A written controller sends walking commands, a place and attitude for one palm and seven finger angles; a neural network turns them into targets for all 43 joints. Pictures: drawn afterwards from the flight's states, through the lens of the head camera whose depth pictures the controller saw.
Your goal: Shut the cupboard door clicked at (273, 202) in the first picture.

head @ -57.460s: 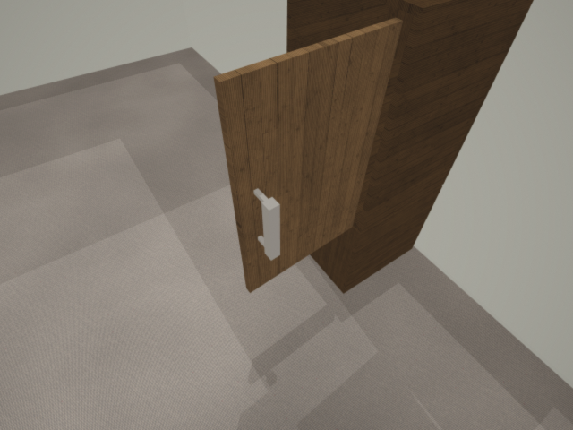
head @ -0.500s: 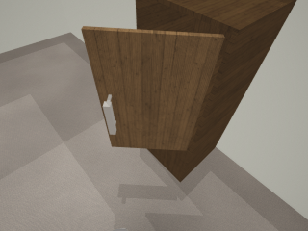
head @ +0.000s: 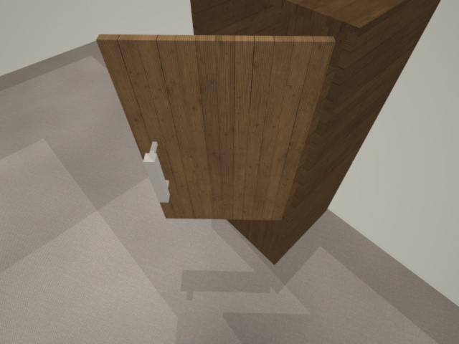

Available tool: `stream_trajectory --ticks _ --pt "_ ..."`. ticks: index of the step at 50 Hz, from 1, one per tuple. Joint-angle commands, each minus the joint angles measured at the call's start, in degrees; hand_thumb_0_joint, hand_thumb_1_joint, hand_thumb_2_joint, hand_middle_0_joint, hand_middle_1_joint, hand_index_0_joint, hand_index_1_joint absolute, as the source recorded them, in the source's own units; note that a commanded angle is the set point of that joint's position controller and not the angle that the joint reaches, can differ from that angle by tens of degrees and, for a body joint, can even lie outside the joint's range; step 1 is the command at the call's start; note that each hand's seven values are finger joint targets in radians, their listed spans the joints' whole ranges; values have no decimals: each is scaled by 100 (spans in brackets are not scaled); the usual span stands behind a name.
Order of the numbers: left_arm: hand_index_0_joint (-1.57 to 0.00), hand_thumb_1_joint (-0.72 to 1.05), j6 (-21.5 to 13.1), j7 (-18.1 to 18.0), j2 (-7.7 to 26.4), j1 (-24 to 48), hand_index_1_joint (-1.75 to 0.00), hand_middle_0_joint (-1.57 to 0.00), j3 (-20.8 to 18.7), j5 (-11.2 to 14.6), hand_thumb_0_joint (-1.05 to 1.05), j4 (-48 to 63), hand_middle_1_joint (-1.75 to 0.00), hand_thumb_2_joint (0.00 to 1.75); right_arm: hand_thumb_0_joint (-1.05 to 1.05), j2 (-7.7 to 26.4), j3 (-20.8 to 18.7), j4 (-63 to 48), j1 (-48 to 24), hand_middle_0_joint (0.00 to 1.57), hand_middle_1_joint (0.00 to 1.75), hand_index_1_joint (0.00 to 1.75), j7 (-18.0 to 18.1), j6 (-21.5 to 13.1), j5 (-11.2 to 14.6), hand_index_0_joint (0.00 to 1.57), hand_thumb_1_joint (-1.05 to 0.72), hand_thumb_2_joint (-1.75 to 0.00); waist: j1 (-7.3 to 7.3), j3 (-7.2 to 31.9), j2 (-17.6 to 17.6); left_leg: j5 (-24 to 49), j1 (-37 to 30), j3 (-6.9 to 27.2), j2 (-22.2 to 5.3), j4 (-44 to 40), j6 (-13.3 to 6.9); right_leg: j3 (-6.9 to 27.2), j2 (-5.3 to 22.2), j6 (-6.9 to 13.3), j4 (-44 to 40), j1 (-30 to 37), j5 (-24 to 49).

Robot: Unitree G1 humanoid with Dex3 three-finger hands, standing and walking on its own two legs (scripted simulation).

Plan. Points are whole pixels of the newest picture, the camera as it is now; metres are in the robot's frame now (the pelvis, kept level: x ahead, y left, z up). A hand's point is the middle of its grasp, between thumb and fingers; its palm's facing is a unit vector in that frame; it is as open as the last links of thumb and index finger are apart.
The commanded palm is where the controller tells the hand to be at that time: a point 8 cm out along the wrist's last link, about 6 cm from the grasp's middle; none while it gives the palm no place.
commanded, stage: come to a stop and stand still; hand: left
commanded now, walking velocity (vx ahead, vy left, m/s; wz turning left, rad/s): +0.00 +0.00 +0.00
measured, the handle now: (159, 173) +0.48 +0.20 -0.06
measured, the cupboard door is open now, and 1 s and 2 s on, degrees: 45 45 45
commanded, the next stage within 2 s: look again from close up in 1.32 s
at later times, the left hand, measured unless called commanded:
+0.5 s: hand out of the picture +0.02 +0.26 -0.16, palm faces +0.00 -0.96 -0.29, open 7.3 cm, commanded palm none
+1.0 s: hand out of the picture -0.08 +0.31 -0.17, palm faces -0.01 -0.96 -0.27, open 7.4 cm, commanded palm none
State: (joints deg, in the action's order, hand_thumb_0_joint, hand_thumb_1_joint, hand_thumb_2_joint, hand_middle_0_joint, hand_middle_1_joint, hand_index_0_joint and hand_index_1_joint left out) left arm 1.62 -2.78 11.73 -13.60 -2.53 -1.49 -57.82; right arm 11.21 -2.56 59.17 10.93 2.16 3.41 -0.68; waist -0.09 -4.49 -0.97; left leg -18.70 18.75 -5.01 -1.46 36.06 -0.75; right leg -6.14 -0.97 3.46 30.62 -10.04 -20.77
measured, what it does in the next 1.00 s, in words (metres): shifts its weight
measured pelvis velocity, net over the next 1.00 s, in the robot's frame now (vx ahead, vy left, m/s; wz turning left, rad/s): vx -0.09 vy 0.08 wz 0.00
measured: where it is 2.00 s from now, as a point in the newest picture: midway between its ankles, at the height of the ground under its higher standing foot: outside the picture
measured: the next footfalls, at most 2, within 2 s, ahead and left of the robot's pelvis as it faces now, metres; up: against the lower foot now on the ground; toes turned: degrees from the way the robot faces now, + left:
none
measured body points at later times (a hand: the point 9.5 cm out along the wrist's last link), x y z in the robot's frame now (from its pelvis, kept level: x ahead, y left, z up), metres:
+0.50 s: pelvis -0.06 +0.04 +0.00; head -0.07 +0.05 +0.45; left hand +0.02 +0.31 -0.13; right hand +0.00 -0.22 -0.14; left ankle -0.01 +0.13 -0.73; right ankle -0.05 -0.08 -0.73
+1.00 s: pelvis -0.09 +0.08 +0.01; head -0.10 +0.10 +0.46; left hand -0.08 +0.36 -0.15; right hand -0.02 -0.21 -0.11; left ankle -0.01 +0.13 -0.73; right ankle -0.05 -0.08 -0.73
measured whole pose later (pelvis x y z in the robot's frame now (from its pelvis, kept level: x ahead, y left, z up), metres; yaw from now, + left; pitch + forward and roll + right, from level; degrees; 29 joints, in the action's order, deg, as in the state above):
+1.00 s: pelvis -0.09 +0.08 +0.01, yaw +0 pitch -3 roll -2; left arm 0.4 -0.3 17.5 -16.7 0.0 -1.8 -60.4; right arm 17.5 -1.5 60.2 10.6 -0.5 -0.2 -1.0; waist 0.7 -1.0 0.7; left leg -7.0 14.7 -4.7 2.9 23.7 -5.5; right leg -2.5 2.8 -0.9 24.5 -11.9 -12.4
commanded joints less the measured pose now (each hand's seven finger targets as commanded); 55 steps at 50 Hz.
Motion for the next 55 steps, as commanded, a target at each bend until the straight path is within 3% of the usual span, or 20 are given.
stream_trajectory --ticks 1,3,4,5,7,11,12,13,14,15,17,19,21,24,27,30,40,46,48,55 --pt "-20 90 -98 29 654 -13 -30 -20 -36 7 0 209 -30 90 0 239 5 -216 146 20 30 30 -30 -42 15 20 -90 -90 -60 236 804 -458 -134 437 -149 527 164 1241 1737 871 -885 -186 3617" --pt "-20 90 -127 53 661 40 -30 -20 -9 46 0 160 -30 90 0 237 59 -83 327 20 30 30 -44 -111 21 20 -90 -90 -103 196 511 691 -488 497 -259 -372 140 1029 1433 545 -610 -176 3404" --pt "-20 90 -133 55 627 14 -30 -20 5 90 0 129 -30 90 0 318 79 8 475 20 30 30 -41 -180 15 20 -90 -90 -99 353 203 2049 -835 688 -437 -858 67 878 1185 281 -412 -153 3135" --pt "-20 90 -127 48 533 -110 -30 -20 27 130 0 119 -30 90 0 458 96 43 473 20 30 30 -18 -249 -16 20 -90 -90 23 399 -123 2768 -876 941 -716 -1060 -64 726 863 17 -377 -14 2626" --pt "-20 90 -109 32 479 -189 -30 -20 42 110 0 14 -30 90 0 533 112 102 357 20 30 30 8 -297 -9 20 -90 -90 143 237 -47 2511 -571 963 -786 -1197 -138 716 702 -140 -684 289 2015" --pt "-20 90 -110 76 441 -144 -30 -20 71 135 0 -150 -30 90 0 498 159 213 403 20 30 30 -4 -352 0 20 -90 -90 130 349 -284 1918 -586 941 -652 -1558 -78 753 695 -119 -902 527 1485" --pt "-20 90 -356 37 1640 -326 -30 -20 79 8 0 403 -30 90 0 1268 22 -492 111 20 30 30 -26 -529 -32 20 -90 -90 89 -169 -345 2435 -530 882 -240 -1057 -98 800 745 -127 -885 214 2757" --pt "-20 90 -395 6 1386 -158 -30 -20 -135 46 0 469 -30 90 0 1181 -148 -604 155 20 30 30 -27 -661 -48 20 -90 -90 42 658 -313 2135 -570 702 -357 -642 -119 1012 1059 -35 -458 381 3049" --pt "-20 90 -405 -7 1165 -36 -30 -20 -131 58 0 432 -30 90 0 959 -142 -493 246 20 30 30 2 -646 -76 20 -90 -90 -30 1083 -477 1996 -646 695 -370 -694 -137 1067 1123 125 -356 556 3072" --pt "-20 90 -380 4 1050 -86 -30 -20 -64 75 0 539 -30 90 0 831 -91 -531 373 20 30 30 10 -620 -68 20 -90 -90 -24 1229 -357 1933 -706 727 -333 -680 -149 984 1079 159 -369 591 2857" --pt "-20 90 -338 38 922 -50 -30 -20 -29 51 0 618 -30 90 0 770 -77 -636 388 20 30 30 -25 -559 -77 20 -90 -90 -34 997 273 1373 -558 693 -317 -729 -180 976 986 154 -571 272 1821" --pt "-20 90 -297 70 1030 147 -30 -20 -71 31 0 728 -30 90 0 913 -145 -719 318 20 30 30 -46 -517 -88 20 -90 -90 -99 392 597 788 -325 725 -292 -797 -189 1027 958 143 -833 -352 612" --pt "-20 90 -286 93 1108 222 -30 -20 -81 21 0 800 -30 90 0 1055 -171 -753 228 20 30 30 -71 -511 -91 20 -90 -90 -94 85 452 581 -231 864 -342 -987 -240 1020 858 116 -874 -661 170" --pt "-20 90 -280 118 1218 211 -30 -20 -78 14 0 799 -30 90 0 1235 -162 -786 96 20 30 30 -117 -508 -95 20 -90 -90 -57 -46 131 -55 -11 1071 -420 -1405 -284 929 726 25 -844 -688 -193" --pt "-20 90 -261 146 1237 90 -30 -20 -56 -4 0 761 -30 90 0 1404 -156 -796 -46 20 30 30 -144 -526 -98 20 -90 -90 51 27 -200 -767 212 1340 -575 -1922 -351 724 584 -65 -702 -403 -36" --pt "-20 90 -264 179 1371 8 -30 -20 -70 -9 0 665 -30 90 0 1587 -187 -805 -166 20 30 30 -167 -515 -88 20 -90 -90 66 174 -116 -1183 247 1418 -601 -2129 -333 672 585 -102 -685 -297 -138" --pt "-20 90 -295 219 1516 -78 -30 -20 9 -14 0 351 -30 90 0 1741 -137 -538 -251 20 30 30 -203 -508 -45 20 -90 -90 23 267 75 -996 -118 1371 -580 -2208 -255 854 714 -115 -1026 -436 -200" --pt "-20 90 -277 210 1512 -231 -30 -20 60 -17 0 111 -30 90 0 1778 -118 -340 -281 20 30 30 -204 -488 -17 20 -90 -90 38 201 16 -1112 -129 1394 -599 -2357 -221 849 708 -153 -1065 -401 -156" --pt "-20 90 -254 202 1467 -314 -30 -20 72 -22 0 47 -30 90 0 1770 -110 -273 -295 20 30 30 -201 -489 -10 20 -90 -90 69 187 -160 -1237 -76 1460 -635 -2491 -221 775 665 -173 -961 -297 12" --pt "-20 90 -251 176 1362 -460 -30 -20 96 -27 0 -160 -30 90 0 1690 -109 -75 -290 20 30 30 -187 -482 14 20 -90 -90 75 257 -79 -1070 -282 1477 -634 -2586 -179 768 687 -184 -981 -235 181"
